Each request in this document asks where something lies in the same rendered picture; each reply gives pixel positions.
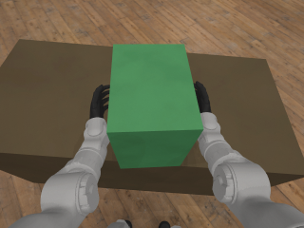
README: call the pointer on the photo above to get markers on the pedestal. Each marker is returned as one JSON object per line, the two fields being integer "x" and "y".
{"x": 46, "y": 90}

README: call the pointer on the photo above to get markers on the left robot hand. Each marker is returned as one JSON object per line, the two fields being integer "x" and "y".
{"x": 97, "y": 107}

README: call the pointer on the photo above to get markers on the right robot forearm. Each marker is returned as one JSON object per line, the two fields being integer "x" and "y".
{"x": 213, "y": 147}

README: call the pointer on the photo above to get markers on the carton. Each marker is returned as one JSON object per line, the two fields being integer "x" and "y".
{"x": 153, "y": 117}

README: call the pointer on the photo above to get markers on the left robot upper arm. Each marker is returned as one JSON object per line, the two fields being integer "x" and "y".
{"x": 66, "y": 201}

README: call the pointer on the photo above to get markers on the left robot forearm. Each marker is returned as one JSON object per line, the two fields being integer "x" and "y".
{"x": 91, "y": 155}

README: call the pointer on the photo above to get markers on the right robot upper arm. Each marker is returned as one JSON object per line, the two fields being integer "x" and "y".
{"x": 245, "y": 189}

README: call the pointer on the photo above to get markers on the right robot hand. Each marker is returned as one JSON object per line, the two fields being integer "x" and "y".
{"x": 202, "y": 98}

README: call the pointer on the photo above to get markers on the robot left shin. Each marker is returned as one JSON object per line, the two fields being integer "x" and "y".
{"x": 121, "y": 220}

